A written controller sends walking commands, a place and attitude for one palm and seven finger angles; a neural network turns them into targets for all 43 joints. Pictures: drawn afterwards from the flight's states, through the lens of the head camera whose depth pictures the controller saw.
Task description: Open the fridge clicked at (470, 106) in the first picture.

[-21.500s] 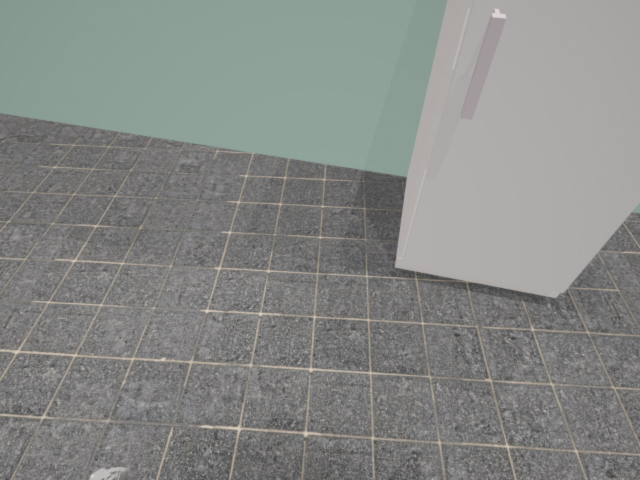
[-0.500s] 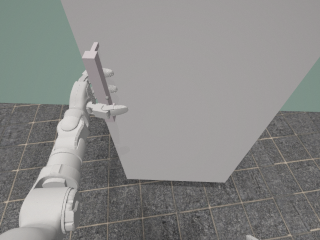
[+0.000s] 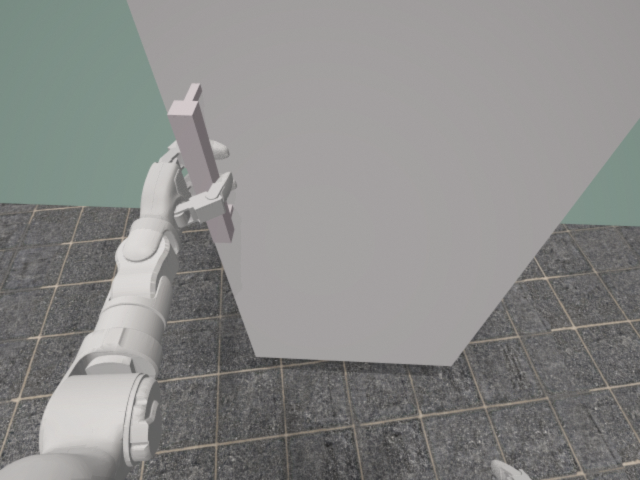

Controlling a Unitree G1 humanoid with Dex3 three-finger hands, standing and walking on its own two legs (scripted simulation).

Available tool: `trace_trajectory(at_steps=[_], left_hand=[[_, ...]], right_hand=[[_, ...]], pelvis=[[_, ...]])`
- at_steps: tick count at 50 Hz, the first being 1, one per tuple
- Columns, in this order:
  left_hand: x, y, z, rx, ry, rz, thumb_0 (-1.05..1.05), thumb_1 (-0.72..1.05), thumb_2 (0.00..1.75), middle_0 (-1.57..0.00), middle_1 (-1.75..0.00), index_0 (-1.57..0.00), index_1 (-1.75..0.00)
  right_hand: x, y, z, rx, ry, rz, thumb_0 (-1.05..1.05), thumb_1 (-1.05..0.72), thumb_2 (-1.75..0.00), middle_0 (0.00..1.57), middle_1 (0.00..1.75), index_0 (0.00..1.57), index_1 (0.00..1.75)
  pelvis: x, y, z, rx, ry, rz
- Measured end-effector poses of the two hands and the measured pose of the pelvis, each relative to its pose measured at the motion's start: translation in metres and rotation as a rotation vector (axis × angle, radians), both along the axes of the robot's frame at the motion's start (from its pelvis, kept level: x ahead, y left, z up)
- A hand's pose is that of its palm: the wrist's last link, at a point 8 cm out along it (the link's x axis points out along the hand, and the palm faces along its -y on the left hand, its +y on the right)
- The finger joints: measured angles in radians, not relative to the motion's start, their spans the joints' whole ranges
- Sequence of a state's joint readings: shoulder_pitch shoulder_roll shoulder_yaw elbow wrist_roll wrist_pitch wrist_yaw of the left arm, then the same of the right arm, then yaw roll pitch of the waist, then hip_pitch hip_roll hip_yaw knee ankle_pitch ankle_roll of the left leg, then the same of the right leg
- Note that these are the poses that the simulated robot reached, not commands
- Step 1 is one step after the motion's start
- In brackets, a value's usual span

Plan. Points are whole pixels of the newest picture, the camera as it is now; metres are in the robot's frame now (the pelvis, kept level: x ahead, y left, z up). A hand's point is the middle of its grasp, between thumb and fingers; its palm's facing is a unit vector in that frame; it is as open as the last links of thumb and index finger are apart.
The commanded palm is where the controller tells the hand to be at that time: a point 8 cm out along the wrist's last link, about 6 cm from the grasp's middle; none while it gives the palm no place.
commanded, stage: grip the handle and tug to test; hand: left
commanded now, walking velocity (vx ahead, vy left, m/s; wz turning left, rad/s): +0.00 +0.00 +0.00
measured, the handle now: (211, 171) +0.49 +0.15 +0.11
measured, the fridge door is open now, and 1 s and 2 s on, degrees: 0 1 31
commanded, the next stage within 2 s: pull the door a little, standing still in 0.62 s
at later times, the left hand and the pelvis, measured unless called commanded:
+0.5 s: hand (217, 197) +0.43 +0.14 +0.12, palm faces -0.06 -1.00 +0.00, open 6.1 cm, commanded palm +0.39 +0.19 +0.12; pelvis +0.01 +0.00 +0.00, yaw -2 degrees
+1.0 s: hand (216, 203) +0.42 +0.13 +0.12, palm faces -0.05 -1.00 +0.01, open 6.1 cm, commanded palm +0.37 +0.19 +0.12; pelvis +0.04 +0.01 +0.01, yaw -2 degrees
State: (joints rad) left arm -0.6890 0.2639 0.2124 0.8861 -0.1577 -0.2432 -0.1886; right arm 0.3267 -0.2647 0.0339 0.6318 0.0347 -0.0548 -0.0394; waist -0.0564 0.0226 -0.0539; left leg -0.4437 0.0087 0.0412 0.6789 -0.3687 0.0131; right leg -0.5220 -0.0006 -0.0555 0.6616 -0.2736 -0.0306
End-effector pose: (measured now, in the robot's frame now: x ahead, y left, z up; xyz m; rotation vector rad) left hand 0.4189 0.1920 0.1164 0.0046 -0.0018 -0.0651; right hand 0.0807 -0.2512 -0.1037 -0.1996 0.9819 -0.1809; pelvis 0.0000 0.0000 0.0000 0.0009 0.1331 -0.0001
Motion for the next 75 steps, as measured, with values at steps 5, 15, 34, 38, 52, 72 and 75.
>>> trace_trajectory(at_steps=[5,15,34,38,52,72,75], left_hand=[[-0.001,-0.001,0.0,-0.001,0.0,0.006,0.01,0.62,0.79,-0.4,-1.4,-0.39,-1.4],[-0.001,-0.001,0.0,-0.001,0.0,0.007,0.01,0.63,0.79,-0.39,-1.4,-0.38,-1.4],[-0.006,-0.002,0.0,-0.01,-0.005,0.004,0.01,0.68,0.74,-0.32,-1.4,-0.32,-1.4],[-0.008,-0.002,0.0,-0.013,-0.005,-0.005,0.01,0.68,0.73,-0.33,-1.4,-0.33,-1.4],[-0.019,-0.003,0.0,-0.014,-0.001,0.013,0.02,0.67,0.74,-0.31,-1.4,-0.33,-1.4],[-0.141,-0.023,0.005,0.12,-0.04,0.037,-0.02,0.57,0.7,-0.38,-1.38,-0.35,-1.38],[-0.156,-0.028,0.005,0.123,-0.034,0.047,-0.02,0.57,0.69,-0.38,-1.38,-0.35,-1.39]], right_hand=[[-0.004,-0.001,0.0,0.002,0.001,-0.01,0.01,-0.9,-0.9,0.2,0.3,0.2,0.3],[-0.01,-0.003,-0.001,0.002,0.016,-0.02,0.01,-0.9,-0.9,0.2,0.3,0.2,0.3],[0.024,-0.003,0.012,0.019,-0.07,-0.043,0.01,-0.9,-0.9,0.2,0.3,0.2,0.3],[0.039,-0.001,0.015,0.018,-0.087,-0.034,0.01,-0.9,-0.9,0.2,0.3,0.2,0.3],[0.072,0.015,0.02,0.046,-0.138,0.011,0.01,-0.9,-0.9,0.2,0.3,0.2,0.3],[0.12,0.038,0.043,0.0,-0.223,0.074,0.01,-0.9,-0.9,0.2,0.3,0.2,0.3],[0.117,0.045,0.049,0.019,-0.248,0.085,0.01,-0.9,-0.9,0.2,0.3,0.2,0.3]], pelvis=[[0.0,-0.001,0.0,0.001,0.0,-0.006],[-0.001,-0.002,0.001,0.002,-0.002,-0.007],[0.022,0.0,0.006,0.002,-0.006,-0.044],[0.028,0.001,0.007,-0.001,-0.009,-0.043],[0.04,0.006,0.009,-0.004,-0.011,-0.035],[0.024,0.015,0.016,-0.001,-0.113,0.006],[0.014,0.013,0.017,0.013,-0.125,0.002]])
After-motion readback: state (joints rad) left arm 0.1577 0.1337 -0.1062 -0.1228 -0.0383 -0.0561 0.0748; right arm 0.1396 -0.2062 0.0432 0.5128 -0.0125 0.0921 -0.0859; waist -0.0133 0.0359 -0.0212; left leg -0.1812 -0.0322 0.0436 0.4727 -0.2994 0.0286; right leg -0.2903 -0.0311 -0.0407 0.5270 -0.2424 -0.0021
